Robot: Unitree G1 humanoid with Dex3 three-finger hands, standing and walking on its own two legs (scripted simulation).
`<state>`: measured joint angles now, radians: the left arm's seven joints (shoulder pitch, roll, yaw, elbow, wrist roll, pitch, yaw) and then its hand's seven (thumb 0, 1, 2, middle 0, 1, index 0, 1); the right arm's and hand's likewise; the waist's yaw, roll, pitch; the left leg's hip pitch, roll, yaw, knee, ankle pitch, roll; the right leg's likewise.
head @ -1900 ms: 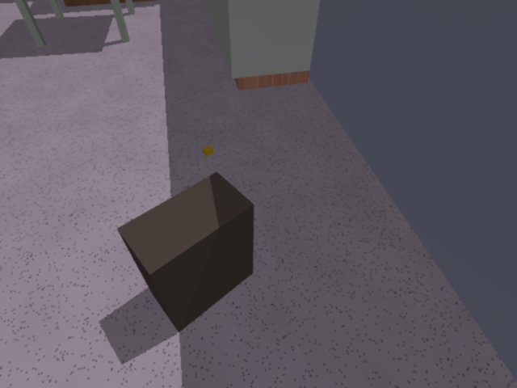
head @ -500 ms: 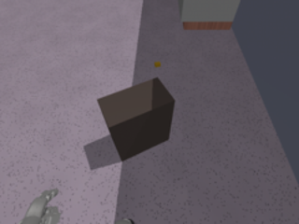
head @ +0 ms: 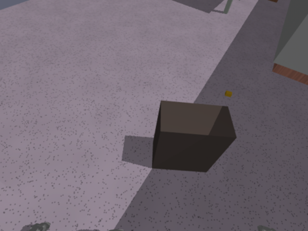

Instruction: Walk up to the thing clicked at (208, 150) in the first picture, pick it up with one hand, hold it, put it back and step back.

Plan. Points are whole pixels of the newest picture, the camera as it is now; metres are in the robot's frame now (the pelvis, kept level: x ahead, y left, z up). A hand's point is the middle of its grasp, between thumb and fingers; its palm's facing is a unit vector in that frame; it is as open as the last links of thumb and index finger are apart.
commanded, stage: walk up
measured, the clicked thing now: (228, 93) +1.36 -0.74 -0.74
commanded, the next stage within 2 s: none
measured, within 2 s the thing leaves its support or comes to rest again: neither
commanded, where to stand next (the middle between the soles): +0.07 +0.04 m, yaw +66 degrees
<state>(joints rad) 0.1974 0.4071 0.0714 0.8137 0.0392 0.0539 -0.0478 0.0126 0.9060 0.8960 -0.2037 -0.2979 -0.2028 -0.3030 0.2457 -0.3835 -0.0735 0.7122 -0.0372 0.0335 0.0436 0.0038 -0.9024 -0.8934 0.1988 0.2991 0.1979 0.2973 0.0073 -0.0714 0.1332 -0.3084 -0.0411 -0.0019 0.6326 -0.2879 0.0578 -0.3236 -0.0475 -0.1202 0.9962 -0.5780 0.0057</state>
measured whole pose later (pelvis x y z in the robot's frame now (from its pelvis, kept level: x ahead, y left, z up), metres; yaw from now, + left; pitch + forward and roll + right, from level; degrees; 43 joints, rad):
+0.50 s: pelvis +0.03 -0.06 +0.01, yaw +27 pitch -2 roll +2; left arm 0.24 0.38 0.06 0.73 0.03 -0.02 0.01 0.01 0.90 0.90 -0.21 -0.30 -0.21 -0.30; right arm 0.29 -0.45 -0.09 0.66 -0.06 0.07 0.07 0.00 -0.90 -0.89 0.20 0.30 0.20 0.30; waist 0.02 0.07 0.11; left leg -0.50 -0.02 -0.10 1.11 -0.32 -0.03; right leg -0.27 -0.09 -0.17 0.57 -0.26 -0.04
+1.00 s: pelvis +0.02 -0.02 +0.00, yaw +47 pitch -1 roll +0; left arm 0.26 0.44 0.05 0.77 0.02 0.02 -0.03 0.01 0.90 0.90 -0.21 -0.30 -0.20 -0.30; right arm 0.32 -0.42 -0.05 0.72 -0.02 -0.01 0.00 0.00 -0.90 -0.89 0.20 0.30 0.20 0.30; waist 0.00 -0.06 0.09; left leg -0.34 -0.08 -0.10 0.67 -0.30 0.03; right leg -0.48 -0.10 -0.03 1.01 -0.47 -0.01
